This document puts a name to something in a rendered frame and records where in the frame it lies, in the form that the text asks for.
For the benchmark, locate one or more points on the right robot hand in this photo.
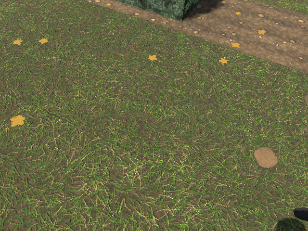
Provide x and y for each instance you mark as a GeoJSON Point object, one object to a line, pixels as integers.
{"type": "Point", "coordinates": [301, 213]}

